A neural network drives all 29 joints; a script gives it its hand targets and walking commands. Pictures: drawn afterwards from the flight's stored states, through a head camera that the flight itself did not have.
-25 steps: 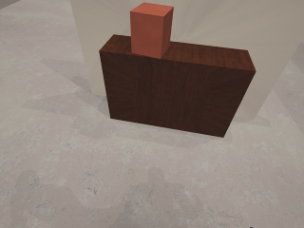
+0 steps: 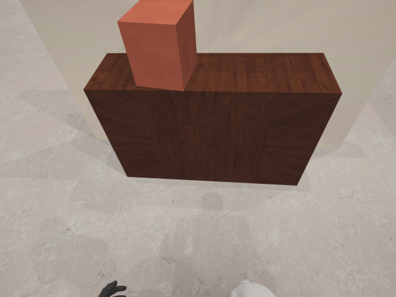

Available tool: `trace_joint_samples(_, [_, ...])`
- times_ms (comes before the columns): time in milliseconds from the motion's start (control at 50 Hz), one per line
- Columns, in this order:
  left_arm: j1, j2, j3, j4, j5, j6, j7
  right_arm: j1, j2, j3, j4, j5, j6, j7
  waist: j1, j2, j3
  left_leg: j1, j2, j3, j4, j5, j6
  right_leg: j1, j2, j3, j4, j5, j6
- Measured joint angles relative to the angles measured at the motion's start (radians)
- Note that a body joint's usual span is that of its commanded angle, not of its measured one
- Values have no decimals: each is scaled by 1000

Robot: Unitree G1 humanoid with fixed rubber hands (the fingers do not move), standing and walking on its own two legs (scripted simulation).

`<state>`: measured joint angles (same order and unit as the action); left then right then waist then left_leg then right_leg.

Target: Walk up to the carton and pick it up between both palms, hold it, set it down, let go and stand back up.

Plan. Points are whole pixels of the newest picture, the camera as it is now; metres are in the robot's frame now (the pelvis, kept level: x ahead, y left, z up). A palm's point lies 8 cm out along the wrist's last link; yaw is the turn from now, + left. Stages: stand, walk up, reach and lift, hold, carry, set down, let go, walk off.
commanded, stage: walk up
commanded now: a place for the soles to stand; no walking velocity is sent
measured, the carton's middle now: (163, 45) +0.97 +0.09 +0.03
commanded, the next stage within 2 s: none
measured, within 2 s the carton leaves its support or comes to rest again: neither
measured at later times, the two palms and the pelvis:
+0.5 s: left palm out of the picture +0.17 +0.29 -0.12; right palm (276, 205) +0.33 -0.18 -0.09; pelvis +0.22 +0.04 +0.02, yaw +3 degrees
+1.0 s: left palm (109, 179) +0.46 +0.25 -0.09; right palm (283, 165) +0.46 -0.25 -0.11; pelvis +0.43 +0.00 +0.02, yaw +1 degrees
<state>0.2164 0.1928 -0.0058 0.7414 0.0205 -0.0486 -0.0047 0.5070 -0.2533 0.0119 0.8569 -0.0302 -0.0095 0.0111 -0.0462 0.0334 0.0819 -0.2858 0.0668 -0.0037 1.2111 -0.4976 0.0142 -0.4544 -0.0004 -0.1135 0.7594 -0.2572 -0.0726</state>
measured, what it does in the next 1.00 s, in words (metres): walks ahead: left foot, then right foot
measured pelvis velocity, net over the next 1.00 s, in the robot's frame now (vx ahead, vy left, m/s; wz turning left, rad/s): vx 0.43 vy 0.00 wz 0.01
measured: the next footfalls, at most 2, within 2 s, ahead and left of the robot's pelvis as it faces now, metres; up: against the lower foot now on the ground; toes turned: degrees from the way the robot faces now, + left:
left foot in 0.38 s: +0.31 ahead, +0.16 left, +0.00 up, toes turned +8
right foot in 0.80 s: +0.50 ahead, -0.11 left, +0.00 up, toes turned -3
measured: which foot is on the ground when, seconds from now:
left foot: up 0.00-0.36, down 0.38-0.80, up 0.82-1.00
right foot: down 0.00-0.38, up 0.40-0.78, down 0.80-1.00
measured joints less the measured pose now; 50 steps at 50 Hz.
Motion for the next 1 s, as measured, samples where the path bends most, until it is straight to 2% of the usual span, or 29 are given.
trace_joint_samples(60, [51,5,3,21,-7,-8,6,-81,-7,-13,-44,-8,-11,6,22,9,7,-140,-3,6,36,47,-2,90,-3,-11,-81,-10,4])
trace_joint_samples(180, [187,34,20,96,6,-24,3,-180,-11,-30,-99,-19,-23,26,71,11,-32,-280,18,9,-161,174,-27,239,-6,-18,-230,-18,12])
trace_joint_samples(280, [260,53,27,144,12,-25,-7,-232,7,-28,-101,-23,-22,37,98,5,-37,-262,32,22,-423,320,-20,325,-6,-30,-258,-77,37])
trace_joint_samples(360, [295,67,22,163,25,-12,-14,-243,32,-25,-110,-28,-33,30,112,-17,-29,-164,2,55,-576,333,9,374,-25,-44,-197,-179,65])
trace_joint_samples(400, [302,70,14,174,30,1,-16,-252,45,-28,-115,-36,-50,19,110,-50,-10,-130,-32,72,-563,324,19,360,-62,-24,-78,-255,64])
trace_joint_samples(420, [299,67,7,175,25,13,-17,-257,51,-26,-120,-33,-53,13,107,-60,-1,-133,-37,81,-520,288,19,319,-65,5,40,-269,59])
trace_joint_samples(460, [286,62,-1,166,24,41,-21,-246,60,-22,-126,-5,-50,-3,87,-58,3,-115,-31,78,-488,227,17,221,-37,47,280,-286,60])
trace_joint_samples(500, [259,66,0,149,22,49,-23,-220,69,-20,-122,9,-45,-16,72,-61,5,-65,-18,77,-524,226,9,127,-21,65,424,-250,65])
trace_joint_samples(580, [185,73,11,97,22,28,-29,-154,66,-21,-85,6,-56,-17,45,-73,1,41,-13,86,-647,227,-1,-12,-48,85,379,-165,86])
trace_joint_samples(660, [113,66,20,59,29,19,-37,-95,45,-31,-42,-4,-65,-13,23,-66,-8,109,-5,97,-712,214,-10,-81,-81,88,187,-44,96])
trace_joint_samples(720, [76,51,24,44,33,14,-43,-67,24,-36,-20,-14,-63,-7,8,-58,-12,141,3,113,-693,163,-24,-66,-90,77,16,48,91])
trace_joint_samples(780, [71,40,26,25,39,4,-42,-38,4,-31,-3,-21,-48,-2,0,-45,-31,155,25,123,-606,66,-39,13,-68,52,-119,86,73])
trace_joint_samples(820, [72,31,32,14,45,-7,-32,-27,-8,-25,6,-23,-32,4,6,-17,-36,122,55,100,-461,-16,-16,27,-34,41,-85,32,59])
trace_joint_samples(860, [74,21,29,11,25,-6,-17,-35,-10,-18,5,-19,-4,5,15,-4,-31,41,25,43,-243,-74,-1,24,-27,35,-15,-23,50])
trace_joint_samples(920, [101,11,19,19,6,1,2,-65,-12,-14,-15,-15,8,6,34,11,-24,-95,-10,32,-31,-45,-1,85,-28,29,-50,-31,48])
trace_joint_samples(960, [129,10,16,33,4,-1,8,-94,-10,-16,-32,-16,3,8,45,21,-18,-163,-8,38,-39,-5,-12,138,-28,22,-104,-36,53])
trace_joint_samples(1000, [154,15,18,54,2,-4,11,-128,-3,-18,-51,-15,-4,8,58,18,-11,-204,0,43,-123,35,-28,183,-30,21,-153,-30,58])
